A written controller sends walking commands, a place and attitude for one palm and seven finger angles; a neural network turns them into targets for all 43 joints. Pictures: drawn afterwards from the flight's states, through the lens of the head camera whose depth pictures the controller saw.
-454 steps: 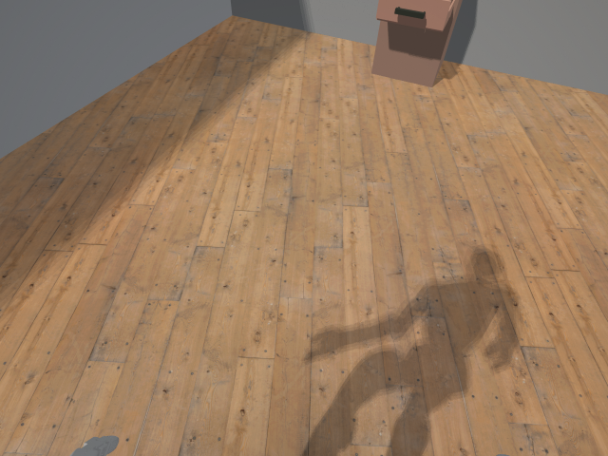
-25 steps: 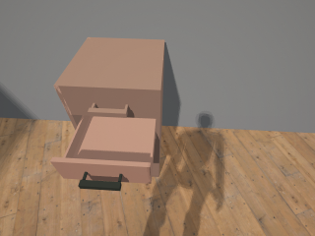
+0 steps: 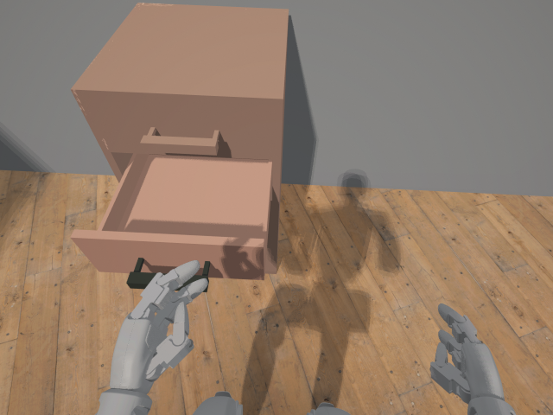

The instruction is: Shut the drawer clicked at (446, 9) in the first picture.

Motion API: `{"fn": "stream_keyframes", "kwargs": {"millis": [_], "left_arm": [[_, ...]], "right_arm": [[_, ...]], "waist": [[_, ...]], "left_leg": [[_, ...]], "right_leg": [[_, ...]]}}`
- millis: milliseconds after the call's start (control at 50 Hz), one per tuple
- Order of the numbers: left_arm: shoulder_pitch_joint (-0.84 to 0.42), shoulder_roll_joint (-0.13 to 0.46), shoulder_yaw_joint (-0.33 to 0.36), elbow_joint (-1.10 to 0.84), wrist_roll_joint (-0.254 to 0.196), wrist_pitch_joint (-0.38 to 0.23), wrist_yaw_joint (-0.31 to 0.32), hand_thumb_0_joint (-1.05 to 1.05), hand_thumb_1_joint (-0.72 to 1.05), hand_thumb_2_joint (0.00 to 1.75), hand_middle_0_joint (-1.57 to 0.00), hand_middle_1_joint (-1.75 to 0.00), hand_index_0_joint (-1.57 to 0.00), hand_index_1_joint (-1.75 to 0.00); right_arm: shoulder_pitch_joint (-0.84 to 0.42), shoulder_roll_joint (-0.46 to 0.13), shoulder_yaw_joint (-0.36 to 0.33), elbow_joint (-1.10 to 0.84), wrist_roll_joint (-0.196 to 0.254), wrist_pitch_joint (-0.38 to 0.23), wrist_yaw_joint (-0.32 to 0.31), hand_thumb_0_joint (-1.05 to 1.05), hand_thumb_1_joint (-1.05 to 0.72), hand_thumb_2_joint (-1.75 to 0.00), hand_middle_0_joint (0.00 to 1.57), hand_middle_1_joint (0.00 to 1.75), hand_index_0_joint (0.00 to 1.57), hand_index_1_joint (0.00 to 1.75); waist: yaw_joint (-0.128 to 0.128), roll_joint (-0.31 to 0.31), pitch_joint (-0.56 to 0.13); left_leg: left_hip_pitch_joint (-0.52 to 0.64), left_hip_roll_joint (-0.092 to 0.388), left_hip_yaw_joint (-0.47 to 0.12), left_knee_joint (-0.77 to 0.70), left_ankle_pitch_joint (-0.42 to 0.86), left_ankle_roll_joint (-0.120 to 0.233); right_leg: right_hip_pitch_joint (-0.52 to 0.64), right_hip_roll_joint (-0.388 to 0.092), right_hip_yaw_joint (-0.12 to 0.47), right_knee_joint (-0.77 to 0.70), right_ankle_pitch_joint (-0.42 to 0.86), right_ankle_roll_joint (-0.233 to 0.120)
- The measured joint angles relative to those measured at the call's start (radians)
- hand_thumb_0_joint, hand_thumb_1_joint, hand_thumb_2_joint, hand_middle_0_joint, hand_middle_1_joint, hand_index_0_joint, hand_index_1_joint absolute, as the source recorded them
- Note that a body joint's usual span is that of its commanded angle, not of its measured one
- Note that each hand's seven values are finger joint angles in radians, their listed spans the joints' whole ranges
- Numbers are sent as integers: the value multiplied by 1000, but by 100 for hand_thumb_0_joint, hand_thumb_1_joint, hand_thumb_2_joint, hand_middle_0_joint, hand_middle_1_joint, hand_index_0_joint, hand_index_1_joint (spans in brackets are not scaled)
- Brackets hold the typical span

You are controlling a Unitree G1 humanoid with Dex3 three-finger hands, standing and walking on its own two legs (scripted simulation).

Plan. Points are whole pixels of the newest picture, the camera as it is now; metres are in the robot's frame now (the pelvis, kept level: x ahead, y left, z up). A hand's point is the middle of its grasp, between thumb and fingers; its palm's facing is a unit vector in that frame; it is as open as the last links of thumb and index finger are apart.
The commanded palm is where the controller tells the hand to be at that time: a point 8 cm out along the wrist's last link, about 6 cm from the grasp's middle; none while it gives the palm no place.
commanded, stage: raise the hand and make a fist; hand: left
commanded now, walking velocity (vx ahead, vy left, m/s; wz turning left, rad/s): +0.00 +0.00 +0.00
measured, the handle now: (171, 272) +0.41 +0.24 -0.17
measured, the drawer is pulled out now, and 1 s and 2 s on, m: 0.25 0.25 0.25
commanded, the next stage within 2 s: bring the fist close to the handle in 1.56 s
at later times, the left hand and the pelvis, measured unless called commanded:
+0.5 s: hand (167, 363) +0.20 +0.17 -0.04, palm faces -0.02 -1.00 -0.01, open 3.8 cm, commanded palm +0.17 +0.22 -0.04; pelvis -0.04 +0.01 -0.07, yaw +0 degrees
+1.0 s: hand (156, 366) +0.20 +0.19 -0.06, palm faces -0.01 -1.00 -0.03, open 3.2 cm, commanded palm +0.19 +0.24 -0.06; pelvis -0.03 +0.03 -0.08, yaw +0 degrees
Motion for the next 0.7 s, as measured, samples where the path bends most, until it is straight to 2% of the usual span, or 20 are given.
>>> {"fn": "stream_keyframes", "kwargs": {"millis": [20,60,140,200,280,320,380,460,500,560,700], "left_arm": [[8,-5,-6,-9,7,-11,-14,2,93,90,-39,-51,-39,-50],[28,-2,-17,-24,20,12,-12,1,92,90,-43,-56,-44,-55],[91,33,-10,-93,32,90,50,1,91,90,-51,-64,-52,-63],[121,65,16,-166,16,84,70,2,90,90,-57,-70,-58,-70],[76,88,26,-214,-11,66,33,2,91,90,-65,-79,-65,-78],[33,94,19,-213,-17,92,6,2,91,90,-69,-83,-69,-83],[-26,100,14,-189,-18,165,-11,2,90,90,-75,-90,-75,-89],[-44,96,37,-174,-19,231,29,2,90,90,-83,-99,-83,-98],[-30,92,50,-177,-17,229,60,2,90,90,-87,-103,-87,-102],[-1,92,54,-185,-7,191,96,2,90,90,-93,-109,-93,-108],[26,99,30,-155,9,110,106,2,90,90,-107,-125,-107,-124]], "right_arm": [[-17,3,-4,-31,2,15,3,1,-91,-90,20,30,20,30],[-43,10,-4,-88,8,50,2,1,-91,-90,20,30,19,30],[-69,41,25,-161,8,96,-9,1,-91,-90,20,30,19,30],[-65,74,61,-163,-1,103,-17,1,-90,-90,20,30,20,30],[-43,101,113,-121,-5,96,-23,1,-90,-90,20,30,20,30],[-23,108,133,-98,-1,97,-25,1,-90,-90,21,30,20,30],[12,114,145,-72,6,110,-31,1,-90,-90,21,30,20,30],[61,109,128,-49,11,132,-35,1,-90,-90,21,30,20,30],[81,98,113,-43,10,139,-35,1,-90,-90,21,30,20,30],[99,74,91,-38,7,140,-33,2,-90,-90,21,30,20,30],[84,27,65,-58,3,134,-30,2,-90,-90,20,30,20,30]], "waist": [[6,-9,-3],[19,-20,-2],[46,-11,7],[60,10,9],[65,47,16],[61,59,17],[47,68,19],[19,67,15],[6,66,11],[-8,64,4],[-21,54,-9]], "left_leg": [[-40,2,-1,50,-13,0],[-108,3,-6,137,-57,-1],[-206,8,-31,250,-95,-4],[-260,15,-58,300,-106,-6],[-324,18,-86,342,-103,-4],[-351,18,-90,354,-98,-1],[-375,21,-84,360,-93,5],[-378,25,-66,350,-89,14],[-375,26,-58,342,-87,18],[-372,24,-50,333,-86,24],[-398,17,-43,349,-93,35]], "right_leg": [[-39,0,0,49,-19,-4],[-102,-4,-5,130,-51,-6],[-182,-3,-31,223,-84,-13],[-219,4,-57,252,-89,-16],[-263,7,-85,271,-82,-16],[-287,7,-90,278,-76,-14],[-313,8,-84,283,-67,-9],[-325,11,-66,276,-56,-1],[-324,11,-58,269,-52,4],[-324,10,-50,261,-49,10],[-349,1,-43,277,-56,21]]}}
